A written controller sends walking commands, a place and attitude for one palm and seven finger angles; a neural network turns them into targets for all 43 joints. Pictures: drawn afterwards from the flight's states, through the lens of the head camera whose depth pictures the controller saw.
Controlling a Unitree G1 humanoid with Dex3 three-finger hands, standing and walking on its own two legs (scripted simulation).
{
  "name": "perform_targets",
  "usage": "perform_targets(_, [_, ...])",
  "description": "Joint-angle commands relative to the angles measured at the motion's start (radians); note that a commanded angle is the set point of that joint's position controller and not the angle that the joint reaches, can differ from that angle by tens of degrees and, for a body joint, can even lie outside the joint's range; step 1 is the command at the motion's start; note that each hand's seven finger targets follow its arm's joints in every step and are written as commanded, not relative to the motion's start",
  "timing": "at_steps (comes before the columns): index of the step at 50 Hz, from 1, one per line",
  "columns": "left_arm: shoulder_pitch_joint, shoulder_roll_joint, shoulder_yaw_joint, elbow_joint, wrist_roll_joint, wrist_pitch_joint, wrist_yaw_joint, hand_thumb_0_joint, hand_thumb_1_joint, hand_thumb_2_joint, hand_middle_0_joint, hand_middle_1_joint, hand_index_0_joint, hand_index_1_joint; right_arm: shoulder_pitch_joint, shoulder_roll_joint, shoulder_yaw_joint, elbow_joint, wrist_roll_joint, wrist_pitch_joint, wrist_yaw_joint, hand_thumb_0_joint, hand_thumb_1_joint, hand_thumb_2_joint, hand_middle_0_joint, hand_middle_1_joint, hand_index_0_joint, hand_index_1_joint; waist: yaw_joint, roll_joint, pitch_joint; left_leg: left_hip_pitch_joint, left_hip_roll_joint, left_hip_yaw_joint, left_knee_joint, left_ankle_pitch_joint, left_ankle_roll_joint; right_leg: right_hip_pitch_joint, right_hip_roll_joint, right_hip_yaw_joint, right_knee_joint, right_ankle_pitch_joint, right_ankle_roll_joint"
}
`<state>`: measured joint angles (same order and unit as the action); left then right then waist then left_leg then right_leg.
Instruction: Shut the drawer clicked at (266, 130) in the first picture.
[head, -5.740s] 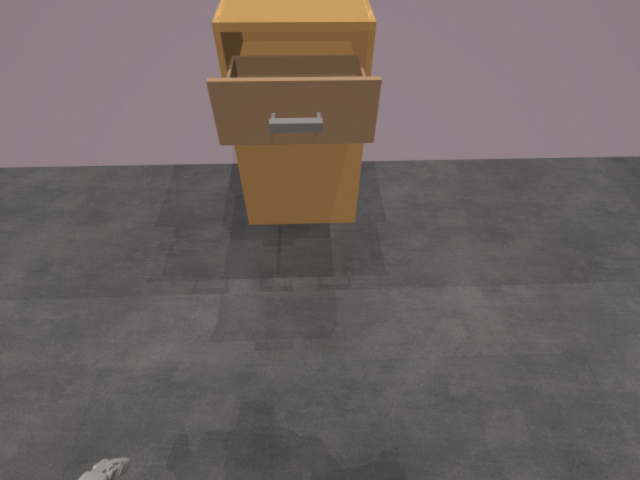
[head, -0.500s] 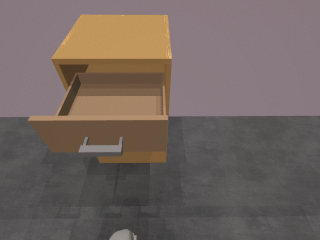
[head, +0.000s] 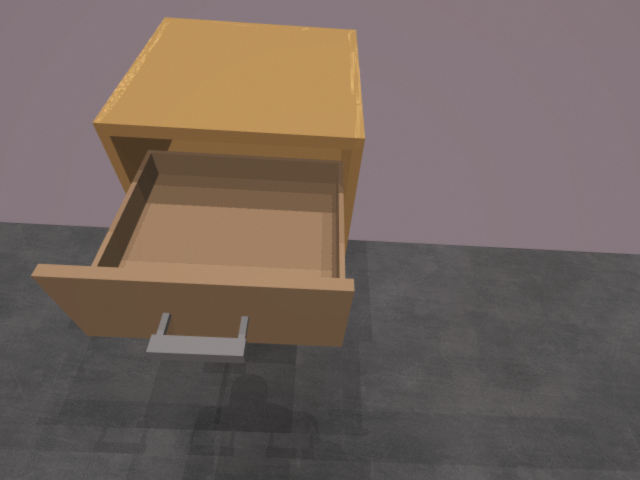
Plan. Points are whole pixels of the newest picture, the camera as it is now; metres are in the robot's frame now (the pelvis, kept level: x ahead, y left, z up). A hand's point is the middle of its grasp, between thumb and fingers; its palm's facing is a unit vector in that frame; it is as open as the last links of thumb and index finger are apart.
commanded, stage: come to a stop and stand still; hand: left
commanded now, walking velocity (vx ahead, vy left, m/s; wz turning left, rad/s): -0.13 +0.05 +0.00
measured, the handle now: (202, 334) +0.31 +0.20 -0.06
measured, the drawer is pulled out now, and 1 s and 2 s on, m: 0.30 0.30 0.30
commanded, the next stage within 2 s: look again from close up in 1.48 s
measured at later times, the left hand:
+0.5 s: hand out of the picture -0.01 +0.15 -0.15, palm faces +0.10 -0.95 -0.29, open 7.4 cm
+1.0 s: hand out of the picture -0.06 +0.17 -0.18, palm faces +0.00 -0.99 -0.16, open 7.4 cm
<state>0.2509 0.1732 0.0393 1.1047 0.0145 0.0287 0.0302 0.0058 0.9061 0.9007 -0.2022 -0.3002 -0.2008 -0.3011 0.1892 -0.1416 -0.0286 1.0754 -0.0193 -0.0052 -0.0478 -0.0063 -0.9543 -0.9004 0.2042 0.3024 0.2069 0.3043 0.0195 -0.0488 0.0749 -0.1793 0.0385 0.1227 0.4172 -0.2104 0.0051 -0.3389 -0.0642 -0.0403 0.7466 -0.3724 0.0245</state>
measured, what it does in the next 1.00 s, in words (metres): steps on the spot: right foot, then left foot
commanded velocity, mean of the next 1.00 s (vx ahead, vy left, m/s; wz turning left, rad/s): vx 0.07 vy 0.02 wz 0.00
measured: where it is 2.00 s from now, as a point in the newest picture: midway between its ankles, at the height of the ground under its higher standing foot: outside the picture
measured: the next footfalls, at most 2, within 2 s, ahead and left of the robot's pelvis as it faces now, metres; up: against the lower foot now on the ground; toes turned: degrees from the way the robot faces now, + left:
right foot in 0.08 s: +0.05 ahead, -0.13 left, +0.00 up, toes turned -4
left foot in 0.66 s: -0.02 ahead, +0.10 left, +0.00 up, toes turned +2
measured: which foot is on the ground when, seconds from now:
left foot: down 0.00-0.10, up 0.12-0.64, down 0.66-1.00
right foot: up 0.00-0.06, down 0.08-0.66, up 0.68-1.00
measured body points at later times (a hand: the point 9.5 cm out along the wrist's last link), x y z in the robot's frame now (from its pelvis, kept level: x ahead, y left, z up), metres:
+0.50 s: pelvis -0.05 -0.04 +0.01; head -0.02 -0.07 +0.45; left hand -0.02 +0.20 -0.13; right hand +0.00 -0.28 -0.16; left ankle -0.10 +0.13 -0.69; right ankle +0.01 -0.13 -0.74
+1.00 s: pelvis -0.06 +0.00 +0.01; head -0.02 +0.02 +0.45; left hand -0.06 +0.23 -0.17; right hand -0.14 -0.20 -0.14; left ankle -0.11 +0.11 -0.74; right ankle -0.07 -0.13 -0.70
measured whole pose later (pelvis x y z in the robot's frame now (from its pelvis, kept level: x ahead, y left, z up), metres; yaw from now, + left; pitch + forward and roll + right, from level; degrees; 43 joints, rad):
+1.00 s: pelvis -0.06 +0.00 +0.01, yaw -1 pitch +2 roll +0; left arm 0.26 0.18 0.05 1.12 0.02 0.04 0.01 0.01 0.91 0.90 -0.20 -0.30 -0.20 -0.30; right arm 0.41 -0.06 0.00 1.13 -0.03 -0.03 -0.05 0.01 -0.91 -0.90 0.20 0.30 0.21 0.30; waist -0.03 -0.06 0.03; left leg -0.10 -0.01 0.03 0.31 -0.24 0.02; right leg -0.42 -0.03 -0.02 0.84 -0.34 0.02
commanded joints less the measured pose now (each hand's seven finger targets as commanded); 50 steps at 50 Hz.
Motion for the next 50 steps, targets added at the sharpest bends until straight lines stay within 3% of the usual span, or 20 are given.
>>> perform_targets(1, [0.098, 0.049, 0.019, -0.04, 0.007, -0.002, 0.002, 0.0, 0.9, 0.9, -0.2, -0.3, -0.2, -0.3, 0.035, -0.172, -0.048, -0.037, -0.001, 0.007, -0.005, 0.0, -0.9, -0.9, 0.2, 0.3, 0.2, 0.3, -0.003, 0.234, -0.065, 0.023, 0.242, -0.145, -0.044, 0.561, 0.131, 0.066, 0.011, -0.019, -0.109, 0.067, -0.005])
perform_targets(3, [0.122, 0.072, 0.023, -0.036, 0.008, -0.018, 0.004, 0.0, 0.9, 0.9, -0.2, -0.3, -0.2, -0.3, 0.029, -0.154, -0.05, -0.037, 0.004, 0.01, 0.001, 0.0, -0.9, -0.9, 0.2, 0.3, 0.2, 0.3, 0.018, 0.182, -0.078, -0.006, 0.178, -0.118, 0.038, 0.412, 0.07, 0.15, -0.002, 0.003, -0.29, 0.283, -0.009])
perform_targets(4, [0.116, 0.121, 0.028, -0.039, 0.014, -0.03, 0.009, 0.0, 0.9, 0.9, -0.2, -0.3, -0.2, -0.3, 0.042, -0.115, -0.047, -0.044, 0.01, 0.012, 0.006, 0.0, -0.9, -0.9, 0.2, 0.3, 0.2, 0.3, 0.009, 0.055, -0.097, -0.058, 0.093, -0.068, 0.122, 0.217, 0.011, 0.194, -0.088, 0.126, -0.333, 0.547, -0.034])
perform_targets(5, [0.095, 0.174, 0.033, -0.044, 0.014, -0.038, 0.01, 0.0, 0.9, 0.9, -0.2, -0.3, -0.2, -0.3, 0.058, -0.072, -0.039, -0.056, 0.017, 0.019, 0.015, 0.0, -0.9, -0.9, 0.2, 0.3, 0.2, 0.3, -0.011, -0.08, -0.11, -0.107, 0.013, -0.015, 0.175, -0.074, -0.031, 0.209, -0.23, 0.227, -0.352, 0.774, -0.101])
perform_targets(6, [0.089, 0.197, 0.033, -0.051, 0.009, -0.04, 0.007, 0.0, 0.9, 0.9, -0.2, -0.3, -0.2, -0.3, 0.059, -0.064, -0.04, -0.058, 0.016, 0.031, 0.016, 0.0, -0.9, -0.9, 0.2, 0.3, 0.2, 0.3, 0.001, -0.096, -0.118, -0.107, -0.013, -0.037, 0.275, -0.285, -0.038, 0.188, -0.303, 0.244, -0.39, 0.867, -0.169])
perform_targets(7, [0.081, 0.193, 0.037, -0.051, 0.009, -0.04, 0.012, 0.0, 0.9, 0.9, -0.2, -0.3, -0.2, -0.3, 0.042, -0.07, -0.043, -0.059, 0.014, 0.045, 0.014, 0.0, -0.9, -0.9, 0.2, 0.3, 0.2, 0.3, 0.014, -0.136, -0.141, -0.125, -0.009, -0.087, 0.385, -0.362, -0.035, 0.193, -0.308, 0.271, -0.4, 0.886, -0.2])
perform_targets(11, [0.012, 0.16, 0.036, -0.081, 0.005, -0.036, 0.019, 0.0, 0.9, 0.9, -0.2, -0.3, -0.2, -0.3, 0.062, -0.096, -0.049, -0.037, 0.009, 0.059, 0.02, 0.0, -0.9, -0.9, 0.2, 0.3, 0.2, 0.3, -0.003, -0.089, -0.093, -0.227, -0.015, -0.148, 0.611, -0.26, -0.047, 0.212, -0.254, 0.2, -0.385, 0.816, -0.208])
perform_targets(16, [0.048, 0.17, 0.052, -0.101, 0.007, -0.037, 0.03, 0.0, 0.9, 0.9, -0.2, -0.3, -0.2, -0.3, 0.043, -0.12, -0.054, -0.063, -0.002, 0.071, 0.037, 0.0, -0.9, -0.9, 0.2, 0.3, 0.2, 0.3, 0.029, -0.083, -0.093, -0.292, -0.012, -0.171, 0.642, -0.183, -0.065, 0.259, -0.264, 0.236, -0.446, 0.521, -0.199])
perform_targets(24, [0.033, 0.198, 0.064, -0.125, 0.021, -0.03, 0.011, 0.0, 0.9, 0.9, -0.2, -0.3, -0.2, -0.3, 0.054, -0.106, -0.042, -0.081, 0.0, 0.051, 0.051, 0.0, -0.9, -0.9, 0.2, 0.3, 0.2, 0.3, 0.039, -0.135, -0.078, -0.144, -0.025, -0.101, 0.319, -0.226, -0.045, 0.161, -0.221, 0.282, -0.59, -0.043, -0.18])
perform_targets(28, [0.001, 0.196, 0.06, -0.106, 0.016, -0.024, 0.003, 0.0, 0.9, 0.9, -0.2, -0.3, -0.2, -0.3, 0.168, -0.078, -0.031, -0.038, 0.001, 0.03, 0.047, 0.0, -0.9, -0.9, 0.2, 0.3, 0.2, 0.3, -0.004, -0.153, -0.091, 0.052, -0.061, -0.048, 0.096, -0.166, -0.026, 0.053, -0.157, 0.23, -0.613, -0.149, -0.132])
perform_targets(30, [-0.022, 0.17, 0.054, -0.092, 0.01, -0.015, 0.0, 0.0, 0.9, 0.9, -0.2, -0.3, -0.2, -0.3, 0.263, -0.07, -0.024, 0.003, 0.002, 0.019, 0.038, 0.0, -0.9, -0.9, 0.2, 0.3, 0.2, 0.3, -0.049, -0.112, -0.082, 0.189, -0.071, -0.033, -0.052, -0.106, -0.011, -0.056, -0.104, 0.177, -0.572, -0.238, -0.07])
perform_targets(31, [-0.023, 0.14, 0.044, -0.089, 0.005, -0.011, -0.003, 0.0, 0.9, 0.9, -0.2, -0.3, -0.2, -0.3, 0.288, -0.086, -0.023, 0.009, -0.002, 0.015, 0.031, 0.0, -0.9, -0.9, 0.2, 0.3, 0.2, 0.3, -0.061, -0.035, -0.048, 0.184, -0.031, -0.087, -0.119, -0.165, 0.001, -0.11, -0.068, 0.146, -0.491, -0.251, -0.052])
perform_targets(33, [-0.005, 0.04, 0.027, -0.109, 0.001, -0.006, -0.01, 0.0, 0.9, 0.9, -0.2, -0.3, -0.2, -0.3, 0.242, -0.195, -0.04, -0.031, -0.017, 0.009, 0.018, 0.0, -0.9, -0.9, 0.2, 0.3, 0.2, 0.3, -0.054, 0.318, 0.084, -0.033, 0.289, -0.5, -0.387, -0.559, 0.103, -0.217, 0.083, -0.032, -0.054, -0.088, -0.014])
perform_targets(34, [-0.024, 0.048, 0.034, -0.118, 0.005, -0.006, -0.013, 0.0, 0.9, 0.9, -0.2, -0.3, -0.2, -0.3, 0.173, -0.213, -0.034, -0.06, -0.019, 0.01, 0.009, 0.0, -0.9, -0.9, 0.2, 0.3, 0.2, 0.3, -0.034, 0.252, 0.161, -0.184, 0.329, -0.529, -0.425, -0.545, 0.148, -0.207, 0.052, 0.043, 0.064, -0.054, -0.024])
perform_targets(35, [0.001, 0.063, 0.04, -0.087, 0.018, -0.005, -0.019, 0.0, 0.9, 0.9, -0.2, -0.3, -0.2, -0.3, 0.109, -0.173, -0.018, -0.056, -0.015, 0.0, 0.011, 0.0, -0.9, -0.9, 0.2, 0.3, 0.2, 0.3, 0.002, 0.24, 0.145, -0.208, 0.265, -0.473, -0.416, -0.478, 0.122, -0.173, 0.044, 0.09, 0.133, 0.028, -0.024])
perform_targets(36, [0.043, 0.071, 0.044, -0.061, 0.021, -0.005, -0.024, 0.0, 0.9, 0.9, -0.2, -0.3, -0.2, -0.3, 0.084, -0.146, -0.011, -0.055, -0.009, -0.008, 0.008, 0.0, -0.9, -0.9, 0.2, 0.3, 0.2, 0.3, 0.022, 0.225, 0.128, -0.173, 0.213, -0.389, -0.378, -0.383, 0.094, -0.175, 0.05, 0.084, 0.194, 0.072, -0.021])
perform_targets(38, [0.087, 0.065, 0.042, -0.041, 0.015, -0.015, -0.033, 0.0, 0.9, 0.9, -0.2, -0.3, -0.2, -0.3, 0.115, -0.13, -0.006, -0.044, 0.0, -0.026, 0.002, 0.0, -0.9, -0.9, 0.2, 0.3, 0.2, 0.3, 0.021, 0.186, 0.075, -0.071, 0.168, -0.309, -0.332, -0.223, 0.093, -0.217, 0.056, 0.074, 0.27, 0.136, -0.013])
perform_targets(45, [0.002, 0.057, 0.027, -0.062, 0.011, -0.02, -0.023, 0.0, 0.9, 0.9, -0.2, -0.3, -0.2, -0.3, 0.299, -0.102, -0.009, 0.028, -0.007, -0.042, -0.016, 0.0, -0.9, -0.9, 0.2, 0.3, 0.2, 0.3, -0.05, 0.169, 0.001, 0.179, 0.23, -0.306, -0.198, 0.305, 0.159, -0.304, 0.016, 0.061, 0.221, 0.069, 0.006])
perform_targets(48, [-0.05, 0.036, 0.011, -0.071, 0.003, -0.024, -0.021, 0.0, 0.9, 0.9, -0.2, -0.3, -0.2, -0.3, 0.314, -0.1, -0.008, 0.049, -0.013, -0.038, -0.022, 0.0, -0.9, -0.9, 0.2, 0.3, 0.2, 0.3, -0.069, 0.198, -0.02, 0.186, 0.229, -0.272, -0.117, 0.582, 0.165, -0.186, 0.018, 0.021, 0.031, -0.011, 0.0])
perform_targets(50, [-0.038, 0.013, 0.004, -0.061, -0.004, -0.029, -0.017, 0.0, 0.9, 0.9, -0.2, -0.3, -0.2, -0.3, 0.303, -0.109, -0.011, 0.057, -0.014, -0.03, -0.02, 0.0, -0.9, -0.9, 0.2, 0.3, 0.2, 0.3, -0.063, 0.233, -0.044, 0.162, 0.208, -0.256, -0.075, 0.623, 0.154, -0.076, 0.041, -0.009, -0.086, -0.021, -0.012])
